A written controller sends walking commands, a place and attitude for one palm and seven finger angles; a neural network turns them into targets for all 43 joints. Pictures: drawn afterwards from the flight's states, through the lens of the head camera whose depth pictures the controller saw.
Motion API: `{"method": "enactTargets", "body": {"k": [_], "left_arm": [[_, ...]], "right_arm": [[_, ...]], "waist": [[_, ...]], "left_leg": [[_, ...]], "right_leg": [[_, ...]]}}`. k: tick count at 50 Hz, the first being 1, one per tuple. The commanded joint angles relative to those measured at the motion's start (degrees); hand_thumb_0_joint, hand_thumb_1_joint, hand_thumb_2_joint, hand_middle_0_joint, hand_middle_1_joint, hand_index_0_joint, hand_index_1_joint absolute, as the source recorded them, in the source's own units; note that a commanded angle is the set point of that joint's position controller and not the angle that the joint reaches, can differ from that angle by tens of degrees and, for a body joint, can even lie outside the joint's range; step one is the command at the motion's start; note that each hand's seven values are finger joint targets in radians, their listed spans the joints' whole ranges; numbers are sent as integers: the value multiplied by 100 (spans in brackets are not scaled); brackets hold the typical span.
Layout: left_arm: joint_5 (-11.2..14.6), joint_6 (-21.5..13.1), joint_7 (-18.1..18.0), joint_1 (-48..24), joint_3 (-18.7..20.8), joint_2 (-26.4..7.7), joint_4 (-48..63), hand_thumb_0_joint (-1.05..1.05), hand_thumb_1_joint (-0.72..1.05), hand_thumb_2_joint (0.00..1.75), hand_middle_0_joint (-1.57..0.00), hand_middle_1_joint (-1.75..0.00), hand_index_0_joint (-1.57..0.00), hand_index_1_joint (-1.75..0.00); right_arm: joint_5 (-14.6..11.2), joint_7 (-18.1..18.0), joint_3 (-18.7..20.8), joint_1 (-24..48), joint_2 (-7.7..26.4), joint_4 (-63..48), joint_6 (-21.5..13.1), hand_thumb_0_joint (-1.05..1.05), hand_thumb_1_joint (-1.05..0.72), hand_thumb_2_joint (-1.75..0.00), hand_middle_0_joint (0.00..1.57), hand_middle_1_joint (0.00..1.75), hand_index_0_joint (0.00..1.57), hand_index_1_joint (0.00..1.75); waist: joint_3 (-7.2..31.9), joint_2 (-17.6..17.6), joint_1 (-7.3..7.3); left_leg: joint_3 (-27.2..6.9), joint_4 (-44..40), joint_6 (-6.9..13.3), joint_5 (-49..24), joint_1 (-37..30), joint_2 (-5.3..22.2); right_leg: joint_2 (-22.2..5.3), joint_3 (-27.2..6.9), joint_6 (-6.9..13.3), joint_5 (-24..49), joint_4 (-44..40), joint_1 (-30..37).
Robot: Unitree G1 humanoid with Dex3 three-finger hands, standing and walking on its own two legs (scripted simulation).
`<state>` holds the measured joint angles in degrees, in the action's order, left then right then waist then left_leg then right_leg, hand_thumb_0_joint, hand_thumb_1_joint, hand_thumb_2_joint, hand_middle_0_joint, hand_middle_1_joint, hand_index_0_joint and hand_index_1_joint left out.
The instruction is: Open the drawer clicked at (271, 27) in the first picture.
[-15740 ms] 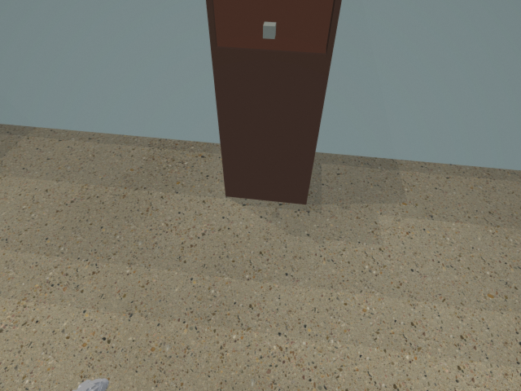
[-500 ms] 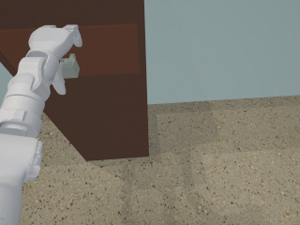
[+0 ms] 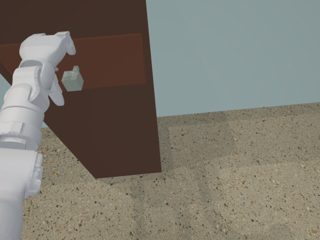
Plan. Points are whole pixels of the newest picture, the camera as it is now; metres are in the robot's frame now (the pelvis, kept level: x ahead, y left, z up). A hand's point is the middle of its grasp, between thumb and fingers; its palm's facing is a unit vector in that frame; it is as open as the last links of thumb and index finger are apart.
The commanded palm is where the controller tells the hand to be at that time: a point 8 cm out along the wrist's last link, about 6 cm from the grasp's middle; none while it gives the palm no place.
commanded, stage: move the hooked fingers above the handle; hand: left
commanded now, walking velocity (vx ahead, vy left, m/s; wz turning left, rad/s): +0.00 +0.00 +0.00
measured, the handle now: (74, 76) +0.53 +0.24 +0.11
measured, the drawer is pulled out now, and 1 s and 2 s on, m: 0.00 0.00 0.00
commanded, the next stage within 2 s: lower the fingers behind the handle in 0.06 s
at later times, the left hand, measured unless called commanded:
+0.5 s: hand (65, 79) +0.48 +0.24 +0.15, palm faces -0.01 +0.03 -1.00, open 13.9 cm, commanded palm +0.46 +0.24 +0.20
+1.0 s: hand (71, 87) +0.48 +0.24 +0.12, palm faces -0.02 +0.02 -1.00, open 13.9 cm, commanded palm +0.46 +0.24 +0.17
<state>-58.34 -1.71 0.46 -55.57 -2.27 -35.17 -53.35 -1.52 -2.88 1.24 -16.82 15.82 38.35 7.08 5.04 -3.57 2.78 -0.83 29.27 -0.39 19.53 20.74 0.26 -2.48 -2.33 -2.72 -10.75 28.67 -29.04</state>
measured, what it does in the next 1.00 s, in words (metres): stands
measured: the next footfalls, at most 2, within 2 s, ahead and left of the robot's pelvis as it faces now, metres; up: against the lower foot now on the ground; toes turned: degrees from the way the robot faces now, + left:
none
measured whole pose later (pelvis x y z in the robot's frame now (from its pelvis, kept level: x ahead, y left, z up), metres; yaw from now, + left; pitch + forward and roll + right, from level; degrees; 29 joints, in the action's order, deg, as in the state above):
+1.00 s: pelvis +0.00 +0.00 +0.00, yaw +0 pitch +13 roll +0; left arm -59.6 -2.0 -4.6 -51.7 -4.0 -31.2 -54.0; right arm -0.4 -2.5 2.7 -17.9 15.8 40.0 6.1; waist 5.3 -2.9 3.2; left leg -1.2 32.6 -0.4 20.8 24.3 0.3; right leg -2.5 -2.0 -2.7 -11.7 31.3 -32.2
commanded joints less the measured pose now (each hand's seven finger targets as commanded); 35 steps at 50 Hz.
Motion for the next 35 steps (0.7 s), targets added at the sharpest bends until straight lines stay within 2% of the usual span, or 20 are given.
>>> {"method": "enactTargets", "body": {"k": [1,3,5,7,9,11,13,14,15,17,18,19,20,22,23,25,28,31,33,35], "left_arm": [[91,-31,-25,-2715,103,-1172,1257,0,-50,30,-30,-120,-30,-120],[138,-124,20,-2775,85,-1130,1469,0,-50,30,-30,-120,-30,-120],[151,-224,-8,-2995,21,-1053,1611,0,-50,30,-30,-120,-30,-120],[142,-354,-103,-3125,275,-1301,1996,0,-50,30,-30,-120,-30,-120],[133,-407,-237,-3009,537,-1540,2138,0,-50,30,-30,-120,-30,-120],[157,-284,-367,-2553,550,-1384,1870,0,-50,30,-30,-120,-30,-120],[134,-110,-512,-2409,741,-1540,1534,0,-50,30,-30,-120,-30,-120],[86,31,-569,-2297,626,-1438,1289,0,-50,30,-30,-120,-30,-120],[78,133,-607,-2312,480,-1256,1350,0,-50,30,-30,-120,-30,-120],[-13,364,-609,-2133,391,-1188,1170,0,-50,30,-30,-120,-30,-120],[-55,400,-579,-2199,443,-1263,1282,0,-50,30,-30,-120,-30,-120],[-91,462,-527,-2149,312,-1171,1315,0,-50,30,-30,-120,-30,-120],[-70,504,-465,-2164,151,-961,1330,0,-50,30,-30,-120,-30,-120],[-29,458,-333,-2204,78,-884,1557,0,-50,30,-30,-120,-30,-120],[24,381,-270,-2323,33,-815,1653,0,-50,30,-30,-120,-30,-120],[62,214,-196,-2326,164,-967,1580,0,-50,30,-30,-120,-30,-120],[39,-116,-238,-2704,227,-1078,1726,0,-50,30,-30,-120,-30,-120],[-72,-352,-510,-2573,560,-1380,1735,0,-50,30,-30,-120,-30,-120],[-85,-415,-714,-2525,757,-1509,1770,0,-50,30,-30,-120,-30,-120],[-91,-303,-891,-2249,727,-1385,1436,0,-50,30,-30,-120,-30,-120]], "right_arm": [[-37,-101,316,-144,832,-514,-136,0,-90,-90,20,30,20,30],[-40,-116,344,-138,843,-528,-158,0,-90,-90,20,30,20,30],[-16,-124,345,-157,801,-488,-175,0,-90,-90,20,30,20,30],[25,-105,380,-197,786,-482,-199,0,-90,-90,20,30,20,30],[67,-86,384,-195,756,-490,-200,0,-90,-90,20,30,20,30],[60,-31,349,-130,720,-504,-171,0,-90,-90,20,30,20,30],[41,1,335,-47,787,-467,-136,0,-90,-90,20,30,20,30],[42,16,300,3,772,-446,-118,0,-90,-90,20,30,20,30],[41,37,291,28,771,-475,-121,0,-90,-90,20,30,20,30],[38,62,285,52,792,-465,-105,0,-90,-90,20,30,20,30],[34,54,304,49,837,-489,-91,0,-90,-90,20,30,20,30],[21,63,301,81,808,-523,-86,0,-90,-90,20,30,20,30],[30,48,304,74,806,-536,-79,0,-90,-90,20,30,20,30],[13,20,342,62,820,-573,-84,0,-90,-90,20,30,20,30],[15,-13,353,51,838,-577,-89,0,-90,-90,20,30,20,30],[20,-66,341,11,821,-534,-102,0,-90,-90,20,30,20,30],[49,-126,338,-63,790,-502,-136,0,-90,-90,20,30,20,30],[103,-115,336,-166,705,-483,-176,0,-90,-90,20,30,20,30],[133,-88,363,-212,704,-464,-200,0,-90,-90,20,30,20,30],[130,-36,355,-191,684,-432,-203,0,-90,-90,20,30,20,30]], "waist": [[1882,275,99],[1972,327,148],[2031,117,152],[2458,-161,43],[2732,-225,-50],[2533,-126,-121],[2246,222,-122],[2059,242,-139],[2080,178,-134],[2042,208,-150],[2225,342,-120],[2260,225,-133],[2261,381,-64],[2326,446,-5],[2313,593,91],[2122,594,83],[2145,445,134],[2399,10,-36],[2644,48,-64],[2411,72,-82]], "left_leg": [[262,-238,204,-2229,-320,-221],[253,-207,228,-2187,-444,-242],[217,-173,211,-2293,-520,-257],[176,-103,156,-2796,-747,-256],[161,-19,127,-3244,-794,-262],[170,-9,90,-3506,-635,-240],[206,-72,93,-3220,-318,-230],[230,-138,93,-2979,-163,-225],[251,-161,100,-2889,-156,-222],[282,-174,101,-2919,-147,-201],[284,-151,119,-2996,-200,-202],[285,-140,126,-3009,-227,-200],[292,-134,158,-2930,-288,-200],[281,-104,186,-2851,-411,-204],[253,-91,210,-2828,-472,-208],[225,-91,225,-2621,-397,-235],[219,-42,221,-2512,-414,-255],[208,48,167,-2799,-359,-280],[193,154,132,-3214,-381,-259],[225,133,114,-3068,-159,-251]], "right_leg": [[323,436,396,1467,-65,1619],[333,415,402,1398,-103,1606],[329,413,417,1431,-54,1568],[339,410,446,1708,46,1715],[338,408,444,1982,134,1896],[343,453,440,2137,200,1931],[350,474,431,2071,178,1946],[329,484,417,1968,181,1903],[327,488,423,1936,184,1895],[331,494,429,1961,178,1885],[336,483,430,2033,176,1991],[332,466,421,2032,194,1955],[333,470,408,2023,163,1943],[340,459,395,1963,133,1882],[352,467,392,1943,98,1839],[339,464,389,1841,98,1774],[328,430,399,1713,113,1650],[319,412,437,1883,287,1743],[338,419,434,2104,376,1826],[330,439,425,2088,405,1775]]}}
